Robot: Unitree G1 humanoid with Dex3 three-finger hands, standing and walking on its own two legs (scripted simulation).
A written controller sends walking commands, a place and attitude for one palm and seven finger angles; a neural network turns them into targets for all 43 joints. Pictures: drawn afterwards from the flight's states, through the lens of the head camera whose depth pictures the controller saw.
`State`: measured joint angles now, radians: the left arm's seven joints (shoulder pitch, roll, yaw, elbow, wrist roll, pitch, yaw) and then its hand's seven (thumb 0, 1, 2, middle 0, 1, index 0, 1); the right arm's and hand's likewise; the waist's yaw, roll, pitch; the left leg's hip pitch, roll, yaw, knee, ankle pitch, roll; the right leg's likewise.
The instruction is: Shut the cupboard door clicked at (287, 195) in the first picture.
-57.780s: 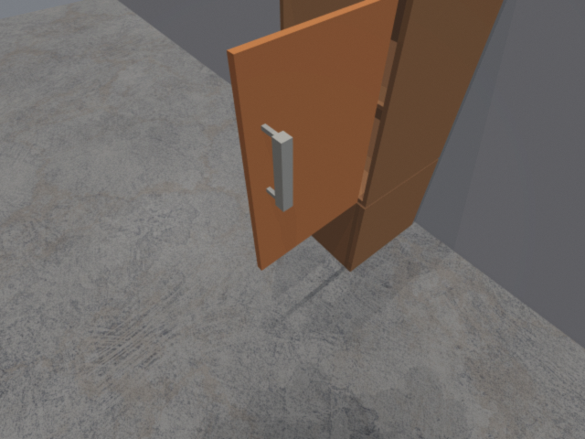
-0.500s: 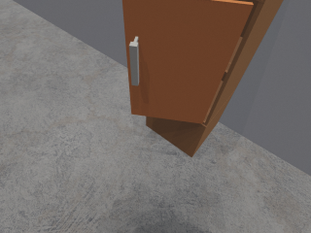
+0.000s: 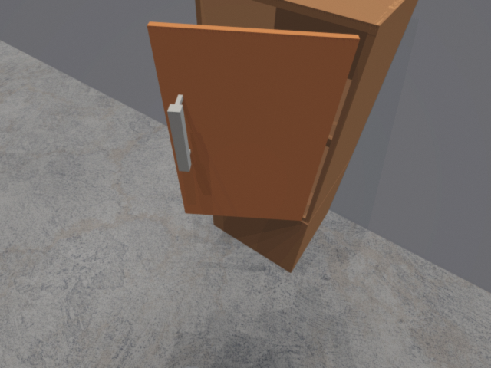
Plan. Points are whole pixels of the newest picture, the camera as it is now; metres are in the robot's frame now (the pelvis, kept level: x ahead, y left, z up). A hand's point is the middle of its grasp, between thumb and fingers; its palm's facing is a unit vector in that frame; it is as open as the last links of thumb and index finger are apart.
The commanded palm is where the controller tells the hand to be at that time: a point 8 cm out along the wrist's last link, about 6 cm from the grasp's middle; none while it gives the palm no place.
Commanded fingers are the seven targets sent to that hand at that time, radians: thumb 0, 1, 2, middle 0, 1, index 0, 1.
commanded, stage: take the last steps up to it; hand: left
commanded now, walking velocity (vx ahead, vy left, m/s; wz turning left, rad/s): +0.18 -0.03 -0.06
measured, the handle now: (182, 134) +0.59 +0.18 +0.02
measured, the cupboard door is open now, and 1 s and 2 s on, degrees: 31 31 31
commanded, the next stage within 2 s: come to a stop and stand still in 0.14 s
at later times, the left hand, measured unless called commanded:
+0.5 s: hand (171, 351) +0.18 +0.15 -0.17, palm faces +0.01 -0.97 -0.23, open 7.3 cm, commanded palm none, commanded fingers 0.00 0.90 0.90 -0.20 -0.30 -0.20 -0.30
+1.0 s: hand out of the picture +0.15 +0.19 -0.17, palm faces +0.02 -0.97 -0.25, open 7.4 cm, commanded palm none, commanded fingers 0.00 0.90 0.90 -0.20 -0.30 -0.20 -0.30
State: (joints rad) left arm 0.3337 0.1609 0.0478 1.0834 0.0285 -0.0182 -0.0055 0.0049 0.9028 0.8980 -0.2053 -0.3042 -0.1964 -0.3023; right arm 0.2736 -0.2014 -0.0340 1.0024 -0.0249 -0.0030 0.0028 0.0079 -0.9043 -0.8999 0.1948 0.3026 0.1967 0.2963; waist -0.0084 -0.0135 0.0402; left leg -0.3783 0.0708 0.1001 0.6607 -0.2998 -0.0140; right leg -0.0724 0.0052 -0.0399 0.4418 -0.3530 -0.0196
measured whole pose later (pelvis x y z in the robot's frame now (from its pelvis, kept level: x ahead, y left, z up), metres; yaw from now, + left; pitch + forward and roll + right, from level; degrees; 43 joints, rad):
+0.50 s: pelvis +0.12 -0.03 +0.00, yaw -1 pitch +1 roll +1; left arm 0.19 0.16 0.04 1.06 0.02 -0.01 0.04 0.00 0.93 0.90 -0.21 -0.30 -0.20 -0.30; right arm 0.28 -0.15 -0.02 1.09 -0.01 0.02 -0.04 0.01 -0.90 -0.90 0.20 0.30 0.20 0.30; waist -0.02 0.00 0.04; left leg -0.19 0.07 0.08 0.53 -0.29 -0.04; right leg -0.21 0.00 -0.08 0.51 -0.30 -0.04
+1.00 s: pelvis +0.10 -0.02 +0.00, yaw +0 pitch -1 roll +0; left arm 0.20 0.22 0.04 1.03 0.02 0.03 0.02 0.00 0.91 0.90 -0.20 -0.30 -0.19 -0.30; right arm 0.16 -0.16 -0.02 1.01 -0.01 0.04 -0.03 0.00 -0.90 -0.90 0.20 0.30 0.20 0.30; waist 0.01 -0.01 0.08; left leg -0.27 0.04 0.07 0.54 -0.27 -0.01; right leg -0.17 -0.02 0.01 0.51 -0.34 0.01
